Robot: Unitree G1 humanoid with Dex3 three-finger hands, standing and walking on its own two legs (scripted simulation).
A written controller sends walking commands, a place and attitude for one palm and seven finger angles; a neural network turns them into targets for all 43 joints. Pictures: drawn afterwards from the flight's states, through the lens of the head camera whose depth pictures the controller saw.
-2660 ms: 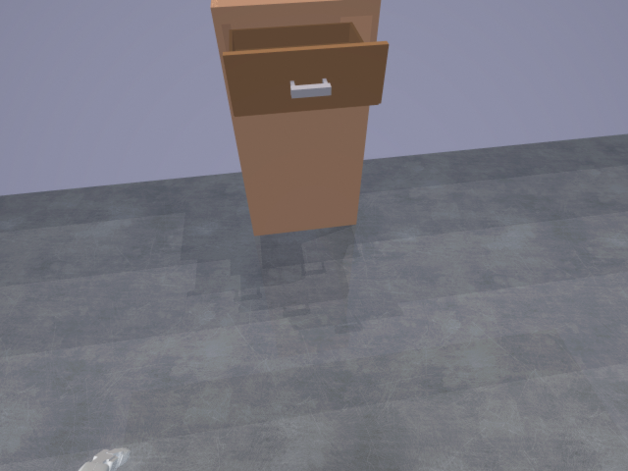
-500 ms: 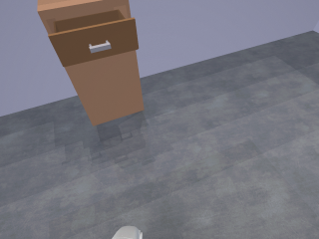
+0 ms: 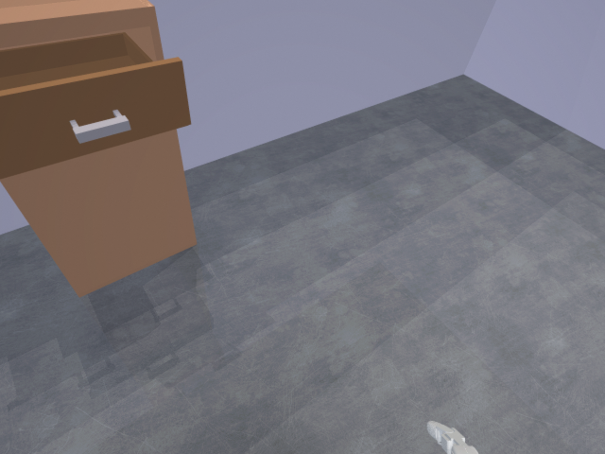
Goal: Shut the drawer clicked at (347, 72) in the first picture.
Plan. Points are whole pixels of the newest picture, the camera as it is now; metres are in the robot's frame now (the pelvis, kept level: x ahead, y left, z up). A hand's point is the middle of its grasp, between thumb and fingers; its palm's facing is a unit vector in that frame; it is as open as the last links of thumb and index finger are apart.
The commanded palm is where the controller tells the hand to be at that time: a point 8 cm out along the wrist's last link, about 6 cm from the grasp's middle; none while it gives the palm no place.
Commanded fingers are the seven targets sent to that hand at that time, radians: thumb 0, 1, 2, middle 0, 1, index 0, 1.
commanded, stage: walk to a spot facing it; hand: left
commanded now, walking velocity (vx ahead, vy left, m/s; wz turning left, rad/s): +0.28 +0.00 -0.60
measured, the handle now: (99, 124) +0.66 +0.50 +0.01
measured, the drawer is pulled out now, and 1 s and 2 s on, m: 0.19 0.19 0.19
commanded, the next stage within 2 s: none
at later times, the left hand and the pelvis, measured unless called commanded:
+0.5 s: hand (207, 370) +0.27 +0.18 -0.17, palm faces -0.29 -0.95 -0.14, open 7.4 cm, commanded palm none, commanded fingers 0.00 0.90 0.90 -0.20 -0.30 -0.20 -0.30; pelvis +0.13 +0.04 +0.00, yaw -18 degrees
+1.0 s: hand (189, 312) +0.36 +0.24 -0.16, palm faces -0.45 -0.85 -0.26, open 7.4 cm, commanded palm none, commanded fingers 0.00 0.90 0.90 -0.20 -0.30 -0.20 -0.30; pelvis +0.22 +0.08 +0.01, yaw -35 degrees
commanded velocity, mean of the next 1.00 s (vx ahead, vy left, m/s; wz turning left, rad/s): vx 0.02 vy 0.00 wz -0.60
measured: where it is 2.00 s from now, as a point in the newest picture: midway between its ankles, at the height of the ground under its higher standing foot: (292, 453)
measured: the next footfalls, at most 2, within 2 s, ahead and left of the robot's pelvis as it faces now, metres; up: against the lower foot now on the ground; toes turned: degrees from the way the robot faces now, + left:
right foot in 0.52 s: +0.19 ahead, -0.02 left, +0.00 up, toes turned -25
left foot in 1.02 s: +0.32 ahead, +0.16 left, +0.00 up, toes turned -34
